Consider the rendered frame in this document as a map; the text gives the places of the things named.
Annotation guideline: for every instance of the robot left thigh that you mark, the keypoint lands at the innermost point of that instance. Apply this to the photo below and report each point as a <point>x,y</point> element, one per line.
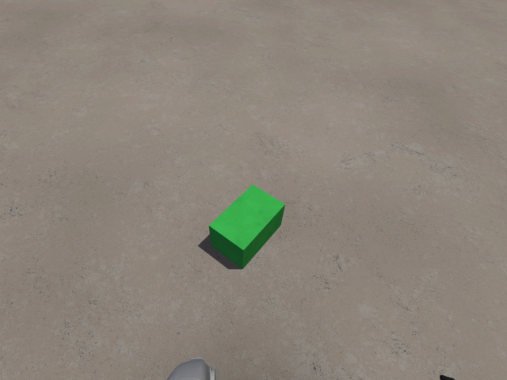
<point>193,370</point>

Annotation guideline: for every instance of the carton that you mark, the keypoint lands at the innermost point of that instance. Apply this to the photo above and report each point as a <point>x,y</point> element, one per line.
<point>246,225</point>

